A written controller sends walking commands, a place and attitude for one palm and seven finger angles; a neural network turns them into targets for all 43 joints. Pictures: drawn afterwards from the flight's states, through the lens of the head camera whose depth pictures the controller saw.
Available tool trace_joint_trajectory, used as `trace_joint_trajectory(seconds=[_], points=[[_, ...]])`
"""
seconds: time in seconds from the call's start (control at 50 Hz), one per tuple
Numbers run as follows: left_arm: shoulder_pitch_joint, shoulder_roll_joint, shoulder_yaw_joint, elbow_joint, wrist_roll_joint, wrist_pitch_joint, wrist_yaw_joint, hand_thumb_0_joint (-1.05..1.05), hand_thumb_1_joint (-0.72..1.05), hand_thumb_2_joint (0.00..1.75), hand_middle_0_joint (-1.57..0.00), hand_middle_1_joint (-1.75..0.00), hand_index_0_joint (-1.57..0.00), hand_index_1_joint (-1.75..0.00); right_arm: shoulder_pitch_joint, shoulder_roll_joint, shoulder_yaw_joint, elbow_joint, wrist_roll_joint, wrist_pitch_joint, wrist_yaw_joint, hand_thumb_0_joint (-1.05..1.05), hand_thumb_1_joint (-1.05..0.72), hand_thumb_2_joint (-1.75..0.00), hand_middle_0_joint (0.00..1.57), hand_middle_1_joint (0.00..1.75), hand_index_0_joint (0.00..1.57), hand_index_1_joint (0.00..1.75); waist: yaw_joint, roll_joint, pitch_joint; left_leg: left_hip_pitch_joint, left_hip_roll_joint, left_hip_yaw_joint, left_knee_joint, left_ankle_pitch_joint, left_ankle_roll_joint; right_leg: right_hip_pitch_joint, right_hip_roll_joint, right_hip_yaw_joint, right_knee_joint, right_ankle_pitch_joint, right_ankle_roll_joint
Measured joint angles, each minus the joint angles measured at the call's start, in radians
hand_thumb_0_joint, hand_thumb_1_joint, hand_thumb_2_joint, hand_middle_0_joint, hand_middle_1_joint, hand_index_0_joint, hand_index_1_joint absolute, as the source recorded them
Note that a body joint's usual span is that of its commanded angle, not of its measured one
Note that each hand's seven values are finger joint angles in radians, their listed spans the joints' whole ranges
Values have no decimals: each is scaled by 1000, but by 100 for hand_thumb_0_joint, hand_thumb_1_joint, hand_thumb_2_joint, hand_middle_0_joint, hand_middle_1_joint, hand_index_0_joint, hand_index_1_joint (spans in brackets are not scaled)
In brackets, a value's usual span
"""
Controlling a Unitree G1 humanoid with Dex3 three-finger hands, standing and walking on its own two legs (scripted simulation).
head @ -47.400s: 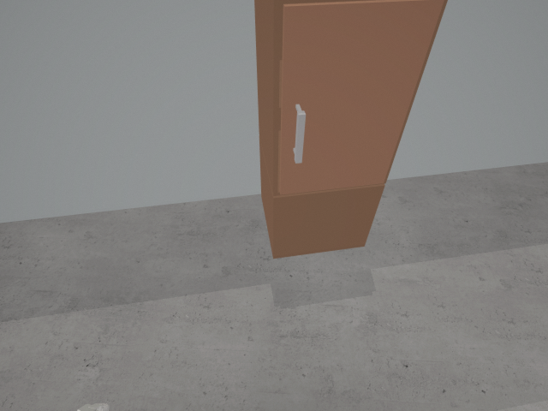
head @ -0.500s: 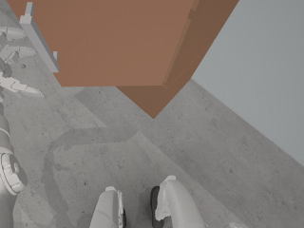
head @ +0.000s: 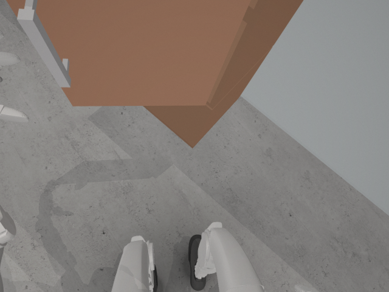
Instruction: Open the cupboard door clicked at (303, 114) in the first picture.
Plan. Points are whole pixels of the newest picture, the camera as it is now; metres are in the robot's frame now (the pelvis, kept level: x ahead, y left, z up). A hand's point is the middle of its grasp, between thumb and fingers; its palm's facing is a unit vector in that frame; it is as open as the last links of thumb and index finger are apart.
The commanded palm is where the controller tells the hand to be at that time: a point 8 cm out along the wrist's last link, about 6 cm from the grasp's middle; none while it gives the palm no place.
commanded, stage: move the hooked fingers beside the handle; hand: left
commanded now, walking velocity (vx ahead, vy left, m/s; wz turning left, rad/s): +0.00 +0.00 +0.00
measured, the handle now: (50, 45) +0.55 +0.25 +0.04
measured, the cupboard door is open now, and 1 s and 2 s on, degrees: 46 46 46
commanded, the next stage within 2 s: slide the fingers in behind the handle in 0.84 s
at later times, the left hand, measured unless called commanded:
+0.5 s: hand (1, 76) +0.48 +0.31 +0.05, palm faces +0.02 -1.00 -0.03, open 13.9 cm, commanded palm +0.47 +0.33 +0.04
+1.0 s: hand (3, 79) +0.48 +0.30 +0.05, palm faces +0.03 -1.00 -0.02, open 13.9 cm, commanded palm +0.47 +0.32 +0.04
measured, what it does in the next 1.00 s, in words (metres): stands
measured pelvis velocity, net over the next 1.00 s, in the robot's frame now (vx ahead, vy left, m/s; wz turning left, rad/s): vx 0.00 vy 0.00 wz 0.00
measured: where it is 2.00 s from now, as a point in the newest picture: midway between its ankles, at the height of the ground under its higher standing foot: (173, 285)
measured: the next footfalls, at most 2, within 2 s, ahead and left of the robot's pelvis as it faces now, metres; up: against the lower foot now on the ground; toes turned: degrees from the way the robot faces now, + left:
none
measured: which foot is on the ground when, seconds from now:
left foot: down 0.00-1.00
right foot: down 0.00-1.00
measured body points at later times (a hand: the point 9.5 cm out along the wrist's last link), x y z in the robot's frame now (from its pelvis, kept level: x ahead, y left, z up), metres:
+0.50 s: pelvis +0.00 +0.00 +0.01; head +0.18 +0.05 +0.42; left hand +0.47 +0.36 +0.05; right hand +0.05 -0.27 -0.09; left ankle -0.01 +0.07 -0.61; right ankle +0.07 -0.12 -0.61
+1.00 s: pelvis +0.00 +0.00 +0.00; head +0.18 +0.05 +0.41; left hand +0.47 +0.36 +0.05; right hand +0.05 -0.28 -0.09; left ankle -0.01 +0.07 -0.61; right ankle +0.07 -0.12 -0.61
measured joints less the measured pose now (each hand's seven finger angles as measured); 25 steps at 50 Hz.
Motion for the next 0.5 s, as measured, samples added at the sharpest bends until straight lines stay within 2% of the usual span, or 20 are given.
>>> trace_joint_trajectory(seconds=[0.22,0.36,0.5], points=[[-3,-20,-32,-13,-2,8,4,-1,-50,30,-30,-120,-30,-120,-6,9,1,-1,0,5,-1,0,-91,-90,20,30,21,30,4,2,-5,11,-6,-6,-12,4,2,17,-4,-5,-16,2,4],[-5,-15,-13,1,14,9,16,-1,-50,30,-30,-120,-30,-120,-9,13,6,-10,-3,4,-1,0,-91,-90,20,30,21,30,-7,4,-5,11,-2,-4,-10,0,2,15,0,-2,-14,1,4],[28,-25,-3,-32,-6,4,9,-1,-50,30,-30,-120,-30,-120,0,17,1,-5,2,10,4,0,-91,-90,20,30,21,30,0,5,-3,29,1,3,-24,3,1,27,5,6,-24,4,4]])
